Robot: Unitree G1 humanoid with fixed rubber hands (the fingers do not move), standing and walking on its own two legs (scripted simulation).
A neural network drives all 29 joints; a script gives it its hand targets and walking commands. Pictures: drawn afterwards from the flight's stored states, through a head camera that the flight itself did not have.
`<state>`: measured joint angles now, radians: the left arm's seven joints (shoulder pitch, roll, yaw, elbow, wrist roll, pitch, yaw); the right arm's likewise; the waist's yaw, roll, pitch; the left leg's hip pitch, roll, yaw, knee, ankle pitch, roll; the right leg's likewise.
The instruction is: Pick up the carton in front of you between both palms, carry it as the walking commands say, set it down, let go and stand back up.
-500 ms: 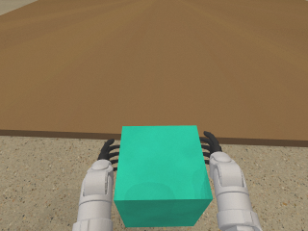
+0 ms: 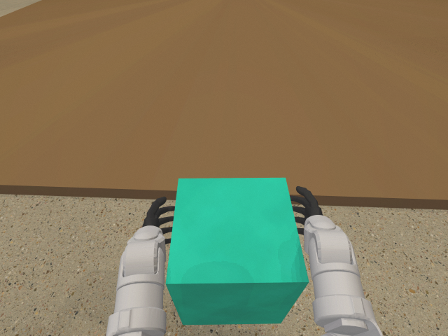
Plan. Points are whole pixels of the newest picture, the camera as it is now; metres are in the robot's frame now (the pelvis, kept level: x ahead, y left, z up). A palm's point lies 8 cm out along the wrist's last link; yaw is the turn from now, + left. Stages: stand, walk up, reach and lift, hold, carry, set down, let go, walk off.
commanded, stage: hold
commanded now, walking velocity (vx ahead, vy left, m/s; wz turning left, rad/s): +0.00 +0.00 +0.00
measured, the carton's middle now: (232, 254) +0.29 +0.00 -0.03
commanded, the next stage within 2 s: carry in 0.08 s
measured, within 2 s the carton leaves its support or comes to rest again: neither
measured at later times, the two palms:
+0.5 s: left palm (163, 187) +0.38 +0.14 +0.07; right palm (307, 175) +0.40 -0.16 +0.08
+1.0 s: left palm (187, 104) +0.66 +0.10 +0.11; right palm (295, 96) +0.68 -0.20 +0.11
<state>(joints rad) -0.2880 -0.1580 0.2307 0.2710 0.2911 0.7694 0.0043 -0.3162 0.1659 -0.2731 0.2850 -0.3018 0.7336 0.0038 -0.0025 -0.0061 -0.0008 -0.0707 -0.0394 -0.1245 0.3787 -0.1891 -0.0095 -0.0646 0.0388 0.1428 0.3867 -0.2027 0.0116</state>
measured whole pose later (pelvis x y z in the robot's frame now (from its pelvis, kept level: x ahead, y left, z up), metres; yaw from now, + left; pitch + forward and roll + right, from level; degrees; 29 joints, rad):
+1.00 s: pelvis +0.39 -0.06 +0.00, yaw +1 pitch +6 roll +2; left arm -0.21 -0.14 0.14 -0.45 0.09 1.27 0.11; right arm -0.25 0.15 -0.13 -0.43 -0.10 1.25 -0.10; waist 0.03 -0.01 -0.07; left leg -0.61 0.08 0.11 0.82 -0.22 0.00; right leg -0.11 -0.02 -0.20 0.30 -0.29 -0.06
